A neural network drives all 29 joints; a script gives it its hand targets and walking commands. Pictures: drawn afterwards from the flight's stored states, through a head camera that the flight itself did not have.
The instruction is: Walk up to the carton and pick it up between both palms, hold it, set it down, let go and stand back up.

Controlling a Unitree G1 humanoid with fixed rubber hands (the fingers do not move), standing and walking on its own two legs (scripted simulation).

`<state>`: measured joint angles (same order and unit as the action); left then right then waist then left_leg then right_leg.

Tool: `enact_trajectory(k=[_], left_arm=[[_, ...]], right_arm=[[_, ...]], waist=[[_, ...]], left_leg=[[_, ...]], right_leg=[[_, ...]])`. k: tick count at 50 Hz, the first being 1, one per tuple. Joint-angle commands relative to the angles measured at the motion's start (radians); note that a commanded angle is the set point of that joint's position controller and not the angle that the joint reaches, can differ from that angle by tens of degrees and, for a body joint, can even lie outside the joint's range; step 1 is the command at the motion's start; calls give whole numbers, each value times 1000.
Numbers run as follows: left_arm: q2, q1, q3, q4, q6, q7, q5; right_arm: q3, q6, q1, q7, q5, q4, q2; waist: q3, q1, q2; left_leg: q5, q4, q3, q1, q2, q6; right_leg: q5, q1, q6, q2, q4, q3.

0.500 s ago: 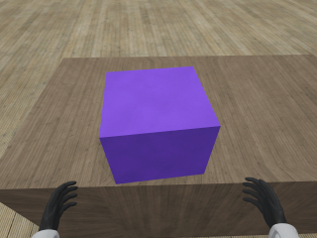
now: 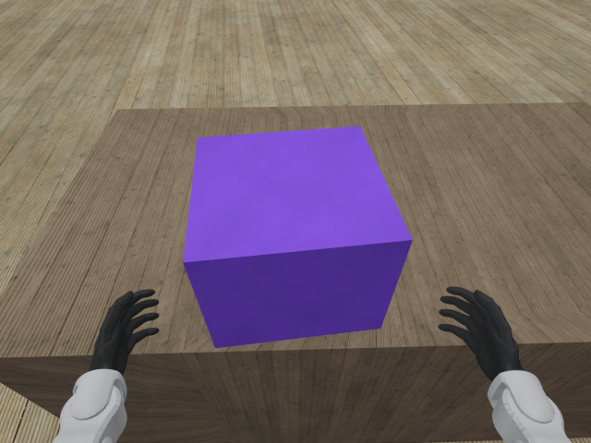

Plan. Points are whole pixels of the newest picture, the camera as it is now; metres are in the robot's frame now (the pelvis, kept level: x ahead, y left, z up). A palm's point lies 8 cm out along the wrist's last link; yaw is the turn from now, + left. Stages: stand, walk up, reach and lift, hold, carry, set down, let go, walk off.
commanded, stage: reach and lift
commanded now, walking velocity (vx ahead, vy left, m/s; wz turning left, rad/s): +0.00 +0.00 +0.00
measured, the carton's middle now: (289, 233) +0.45 +0.02 +0.02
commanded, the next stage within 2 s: none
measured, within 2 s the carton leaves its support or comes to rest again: neither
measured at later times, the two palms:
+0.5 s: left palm (126, 279) +0.31 +0.23 +0.09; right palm (483, 276) +0.31 -0.23 +0.09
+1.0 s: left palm (134, 216) +0.38 +0.22 +0.14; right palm (476, 210) +0.38 -0.23 +0.14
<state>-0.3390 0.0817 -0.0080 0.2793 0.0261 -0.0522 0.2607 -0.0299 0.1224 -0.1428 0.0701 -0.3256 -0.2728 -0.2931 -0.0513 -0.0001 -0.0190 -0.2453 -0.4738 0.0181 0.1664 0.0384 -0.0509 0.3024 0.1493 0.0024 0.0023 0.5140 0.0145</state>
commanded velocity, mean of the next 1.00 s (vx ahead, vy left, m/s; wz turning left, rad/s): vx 0.00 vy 0.00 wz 0.00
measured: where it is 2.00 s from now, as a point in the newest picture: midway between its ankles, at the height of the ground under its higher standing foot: outside the picture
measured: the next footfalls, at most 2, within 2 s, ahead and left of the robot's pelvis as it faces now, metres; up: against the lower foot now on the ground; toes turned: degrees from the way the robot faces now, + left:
none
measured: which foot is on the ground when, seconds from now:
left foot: down 0.00-1.00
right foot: down 0.00-1.00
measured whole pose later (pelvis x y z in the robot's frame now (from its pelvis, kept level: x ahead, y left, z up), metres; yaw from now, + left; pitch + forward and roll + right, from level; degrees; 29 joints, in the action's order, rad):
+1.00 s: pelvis -0.01 +0.00 +0.00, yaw +0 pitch +0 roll +1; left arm -0.34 -0.63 -0.10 0.40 -0.53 -0.06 0.26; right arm -0.03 -0.27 0.62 0.01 -0.43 -0.58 -0.42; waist -0.04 0.00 -0.02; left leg -0.20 -0.44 0.02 0.24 0.04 -0.05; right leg 0.26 0.23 0.00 0.00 0.48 0.02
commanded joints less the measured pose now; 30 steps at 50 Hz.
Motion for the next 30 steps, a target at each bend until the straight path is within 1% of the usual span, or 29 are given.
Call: enact_trajectory(k=[1,2,3,5,6,7,8,9,10,11,12,13,14,15,16,17,18,19,20,21,22,23,24,25,26,27,28,29,30], left_arm=[[-129,-248,-71,-297,-11,-7,20],[-137,-216,-88,-283,-37,2,6],[-144,-269,-105,-292,-52,6,11],[-154,-344,-124,-272,-100,0,-9],[-141,-305,-113,-289,-119,3,-5],[-147,-324,-116,-342,-132,4,-10],[-172,-309,-139,-384,-146,0,-1],[-163,-316,-154,-381,-159,0,-7],[-179,-396,-165,-323,-188,5,-10],[-193,-410,-182,-327,-202,4,-13],[-182,-474,-176,-317,-216,-4,-5],[-175,-465,-171,-328,-228,-7,-9],[-165,-491,-172,-325,-247,-10,-10],[-182,-539,-186,-320,-253,-10,-4],[-180,-588,-177,-275,-272,-16,-1],[-173,-620,-175,-266,-282,-14,-4],[-179,-581,-185,-272,-294,-14,-8],[-205,-678,-198,-243,-309,-15,-11],[-171,-635,-189,-201,-326,-17,-18],[-195,-649,-204,-248,-341,-18,-17],[-188,-621,-201,-255,-356,-21,-24],[-203,-754,-210,-210,-365,-15,-16],[-179,-685,-220,-171,-385,-14,-32],[-213,-746,-223,-157,-388,-11,-28],[-210,-822,-216,-171,-397,-11,-18],[-223,-788,-239,-176,-394,-11,-12],[-218,-796,-237,-150,-398,-11,-16],[-220,-853,-230,-138,-402,-14,-16],[-235,-880,-226,-149,-400,-14,-9]], right_arm=[[-19,-2,267,-36,-30,237,-214],[-7,-6,233,-45,-22,262,-226],[-5,-12,275,-56,-28,272,-223],[-26,-43,370,-59,-29,231,-249],[-9,-58,349,-62,-42,223,-238],[-31,-63,349,-70,-45,240,-268],[-24,-65,356,-71,-62,301,-271],[-22,-74,341,-73,-53,265,-268],[-22,-88,406,-81,-70,256,-285],[-29,-100,441,-85,-50,240,-290],[-52,-114,516,-83,-53,227,-291],[-54,-123,492,-84,-57,225,-310],[-46,-133,530,-78,-60,223,-291],[-52,-143,578,-78,-58,199,-296],[-63,-160,619,-72,-61,167,-288],[-53,-175,644,-67,-64,147,-313],[-39,-185,624,-70,-72,111,-312],[-56,-193,727,-77,-58,127,-312],[-53,-206,690,-70,-67,85,-308],[-60,-210,724,-70,-80,136,-330],[-59,-224,692,-73,-75,81,-333],[-57,-241,812,-72,-85,60,-336],[-35,-255,748,-72,-91,31,-327],[-38,-260,833,-67,-82,26,-317],[-54,-270,898,-67,-81,42,-344],[-60,-269,876,-72,-70,64,-329],[-56,-279,879,-75,-63,45,-328],[-61,-284,931,-80,-64,5,-336],[-55,-291,945,-78,-75,29,-319]], waist=[[259,24,60],[255,22,44],[280,20,58],[260,39,85],[234,32,78],[265,14,64],[307,37,58],[297,33,68],[278,36,84],[291,38,54],[278,45,91],[263,22,70],[281,34,69],[282,45,46],[265,40,68],[254,35,55],[264,53,67],[284,62,56],[243,49,84],[299,68,63],[288,52,67],[295,68,67],[263,74,76],[289,82,40],[297,57,45],[325,76,16],[310,73,6],[321,61,20],[342,86,61]], left_leg=[[343,105,-52,-119,-71,-6],[349,102,-56,-116,-77,-9],[376,102,-55,-114,-80,-7],[382,108,-49,-98,-76,-19],[391,114,-51,-118,-77,-20],[391,113,-56,-150,-75,-17],[428,102,-62,-161,-78,-21],[446,107,-56,-157,-79,-24],[428,109,-67,-112,-77,-19],[408,107,-65,-122,-80,-16],[389,120,-65,-106,-73,-21],[345,127,-70,-107,-72,-15],[360,121,-64,-111,-65,-17],[331,127,-71,-111,-68,-7],[301,138,-65,-83,-60,-10],[279,141,-69,-80,-59,0],[310,130,-70,-88,-61,-3],[262,136,-73,-61,-62,4],[239,146,-72,-45,-58,1],[263,146,-78,-63,-63,6],[294,142,-69,-105,-60,-4],[257,142,-74,-78,-58,5],[248,140,-80,-59,-57,6],[237,143,-82,-44,-59,17],[198,147,-81,-37,-59,18],[224,144,-85,-21,-66,30],[227,150,-85,-31,-63,26],[204,148,-88,-25,-64,25],[223,149,-84,-18,-62,21]], right_leg=[[-330,-1,-5,-40,-185,13],[-369,-10,-16,-42,-181,18],[-422,-32,-19,-37,-177,16],[-399,-22,-11,-40,-180,13],[-390,-23,-8,-41,-188,12],[-379,-12,-4,-42,-193,7],[-423,-26,-13,-48,-181,1],[-443,-40,-13,-47,-183,3],[-449,-43,-11,-39,-182,12],[-429,-35,-19,-39,-176,13],[-381,-22,-13,-42,-177,6],[-338,-20,-6,-46,-187,-1],[-344,-10,-5,-49,-183,3],[-315,3,-9,-47,-190,8],[-272,11,-4,-48,-189,3],[-258,13,0,-39,-198,9],[-289,16,-3,-39,-187,10],[-254,17,-3,-34,-188,23],[-229,16,2,-36,-189,15],[-248,-10,-8,-35,-183,11],[-289,-9,-8,-43,-183,7],[-243,25,-4,-40,-188,18],[-240,8,-10,-43,-185,17],[-242,-6,-17,-34,-182,24],[-204,9,-14,-34,-180,20],[-261,-33,-27,-33,-173,17],[-263,-26,-33,-36,-173,12],[-243,-27,-25,-32,-171,19],[-262,-30,-27,-35,-165,17]])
